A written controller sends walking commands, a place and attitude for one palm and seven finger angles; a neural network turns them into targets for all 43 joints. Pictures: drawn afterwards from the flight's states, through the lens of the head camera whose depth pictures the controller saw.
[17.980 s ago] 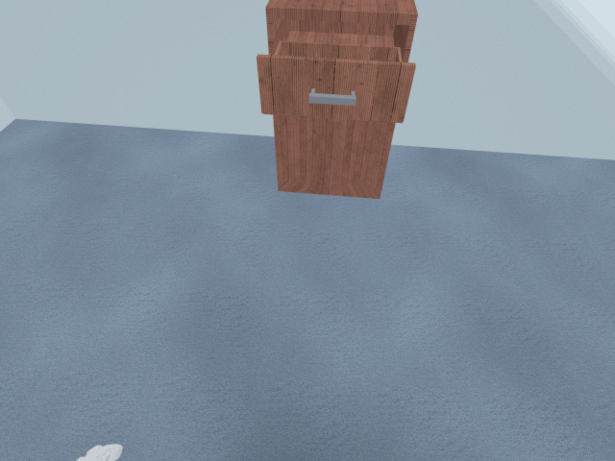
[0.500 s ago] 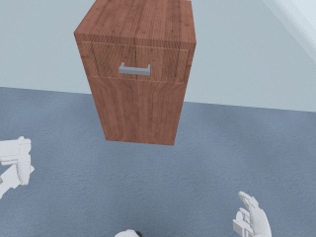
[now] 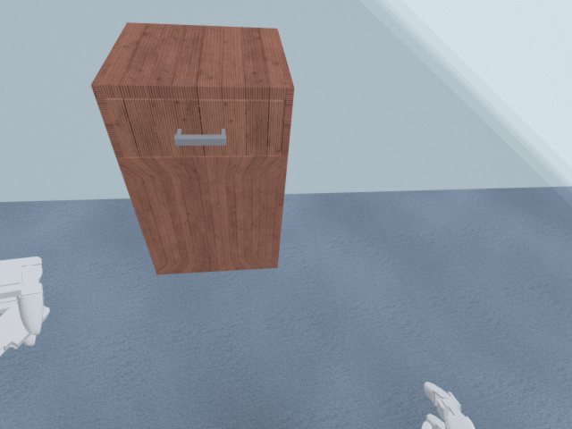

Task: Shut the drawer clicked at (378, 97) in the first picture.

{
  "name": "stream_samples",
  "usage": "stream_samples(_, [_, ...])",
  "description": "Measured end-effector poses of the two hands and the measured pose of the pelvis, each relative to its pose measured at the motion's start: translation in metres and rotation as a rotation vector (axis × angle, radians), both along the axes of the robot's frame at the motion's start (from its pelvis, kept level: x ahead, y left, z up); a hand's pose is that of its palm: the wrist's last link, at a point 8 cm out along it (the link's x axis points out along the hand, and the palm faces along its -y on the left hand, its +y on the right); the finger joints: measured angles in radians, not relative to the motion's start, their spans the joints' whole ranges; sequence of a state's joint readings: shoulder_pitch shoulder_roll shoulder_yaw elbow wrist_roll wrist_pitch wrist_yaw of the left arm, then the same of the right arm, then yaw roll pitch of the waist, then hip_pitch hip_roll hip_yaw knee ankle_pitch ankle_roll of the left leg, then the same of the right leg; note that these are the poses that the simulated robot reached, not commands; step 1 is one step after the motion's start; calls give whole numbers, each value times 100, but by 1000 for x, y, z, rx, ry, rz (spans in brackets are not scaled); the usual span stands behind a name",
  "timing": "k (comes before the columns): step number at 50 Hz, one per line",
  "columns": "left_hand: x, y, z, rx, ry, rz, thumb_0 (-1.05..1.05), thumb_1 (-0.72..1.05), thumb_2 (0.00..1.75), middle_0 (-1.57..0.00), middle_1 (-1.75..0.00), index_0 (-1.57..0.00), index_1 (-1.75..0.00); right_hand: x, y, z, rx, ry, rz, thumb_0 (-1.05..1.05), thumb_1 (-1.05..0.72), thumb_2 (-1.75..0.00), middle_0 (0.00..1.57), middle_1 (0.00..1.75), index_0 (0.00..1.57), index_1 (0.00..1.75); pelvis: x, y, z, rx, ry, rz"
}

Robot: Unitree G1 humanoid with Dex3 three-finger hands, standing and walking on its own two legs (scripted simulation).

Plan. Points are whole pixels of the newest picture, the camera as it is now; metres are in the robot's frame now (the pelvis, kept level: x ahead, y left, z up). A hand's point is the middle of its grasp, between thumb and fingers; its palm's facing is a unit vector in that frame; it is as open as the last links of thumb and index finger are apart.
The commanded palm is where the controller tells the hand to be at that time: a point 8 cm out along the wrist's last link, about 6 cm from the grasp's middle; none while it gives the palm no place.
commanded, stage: stop stepping back and stand still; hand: left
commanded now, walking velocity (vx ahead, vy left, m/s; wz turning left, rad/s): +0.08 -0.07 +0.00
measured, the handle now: (201, 135) +0.86 +0.23 -0.08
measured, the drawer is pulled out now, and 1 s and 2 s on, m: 0.00 0.00 0.00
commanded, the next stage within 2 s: let the arm hang, fingers relaxed in 0.38 s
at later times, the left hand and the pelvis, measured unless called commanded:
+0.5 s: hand (56, 329) +0.18 +0.23 +0.16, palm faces +0.32 -0.81 -0.50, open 3.2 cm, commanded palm none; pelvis -0.01 +0.00 -0.01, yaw -1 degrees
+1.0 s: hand out of the picture -0.07 +0.20 -0.17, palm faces +0.06 -0.97 -0.22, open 4.7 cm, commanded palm none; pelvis -0.02 +0.02 +0.00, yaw +2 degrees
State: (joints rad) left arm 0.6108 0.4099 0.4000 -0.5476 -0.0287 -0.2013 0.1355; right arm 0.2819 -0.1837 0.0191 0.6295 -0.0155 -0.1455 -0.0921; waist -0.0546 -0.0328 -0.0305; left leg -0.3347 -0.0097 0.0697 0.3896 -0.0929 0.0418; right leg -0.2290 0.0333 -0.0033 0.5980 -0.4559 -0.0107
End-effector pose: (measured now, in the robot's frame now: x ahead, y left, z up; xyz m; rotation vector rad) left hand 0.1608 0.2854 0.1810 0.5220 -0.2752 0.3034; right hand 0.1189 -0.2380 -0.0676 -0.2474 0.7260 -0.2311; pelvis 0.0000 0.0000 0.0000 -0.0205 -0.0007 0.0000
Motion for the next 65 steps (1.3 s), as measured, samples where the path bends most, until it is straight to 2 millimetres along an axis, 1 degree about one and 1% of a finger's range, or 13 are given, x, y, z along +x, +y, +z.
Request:
stream_samples(6, [-24, -16, 7, 58, 32, -56, 2, 89, 90, -141, -160, -140, -160, -24, -11, -7, -4, 18, 1, 1, -90, -90, 20, 30, 21, 30, -19, -2, -4, 4, -14, -24])
stream_samples(11, [-30, -6, 0, 6, -37, -9, 1, 89, 89, -141, -160, -140, -160, -32, -17, -17, -25, 39, -32, 1, -90, -90, 20, 30, 21, 30, -17, 4, -11, 1, -21, -31])
stream_samples(16, [-20, 4, -11, -25, -42, 38, 1, 89, 90, -141, -160, -140, -160, -26, -7, -22, -8, 6, -37, 2, -90, -90, 20, 30, 20, 30, -20, 9, -15, 28, -33, -28])
stream_samples(23, [-17, -17, 4, 54, -2, -13, 2, 89, 90, -141, -160, -140, -160, -9, 13, -23, 85, -8, 34, 1, -90, -90, 20, 30, 21, 30, -16, -2, -10, 21, -12, -22])
stream_samples(25, [-14, -18, -3, 53, 26, -19, 1, 89, 90, -141, -160, -140, -160, -4, 13, -28, 102, 17, 57, 1, -90, -90, 20, 30, 21, 30, -13, -2, -9, 18, 1, -10])
stream_samples(27, [0, -7, -44, -5, 189, 14, 1, 89, 90, -140, -159, -140, -160, -1, 9, -41, 124, 78, 86, 1, -90, -90, 20, 30, 21, 30, -10, 1, -11, 23, 11, 18])
stream_samples(31, [0, 6, -178, -262, 651, 155, 0, 90, 90, -134, -154, -134, -154, -4, 4, -66, 113, 206, 98, 1, -90, -90, 20, 30, 21, 30, -6, 8, -20, 22, -6, 61])
stream_samples(35, [-57, -24, -287, -454, 1120, 203, 1, 91, 90, -123, -143, -123, -144, -22, 4, -69, 86, 305, 67, 1, -90, -90, 20, 30, 21, 30, -5, 10, -19, 34, -25, 50])
stream_samples(38, [-108, -37, -318, -505, 1326, 268, 1, 91, 89, -113, -138, -113, -133, -43, 7, -66, 76, 389, 45, 1, -91, -90, 20, 29, 20, 30, -7, 9, -13, 25, -28, 43])
stream_samples(44, [-190, -30, -325, -549, 1564, 350, 1, 91, 89, -91, -115, -91, -109, -87, 15, -68, 91, 561, 14, 1, -91, -90, 20, 29, 20, 30, -12, 10, -2, 13, -24, 41])
stream_samples(50, [-235, -33, -319, -562, 1682, 394, 1, 91, 89, -68, -86, -68, -84, -122, 29, -75, 133, 656, -14, 1, -91, -90, 20, 29, 20, 30, -17, 16, 2, 13, -29, 36])
stream_samples(56, [-238, -38, -319, -567, 1690, 382, 1, 91, 90, -45, -59, -44, -58, -147, 43, -79, 171, 695, -37, 1, -91, -90, 20, 29, 20, 30, -23, 21, 3, 16, -36, 30])
stream_samples(65, [-204, -42, -323, -558, 1608, 313, 0, 91, 90, -25, -36, -24, -36, -169, 55, -82, 203, 707, -74, 0, -91, -90, 20, 29, 20, 30, -29, 24, 3, 19, -35, 20])
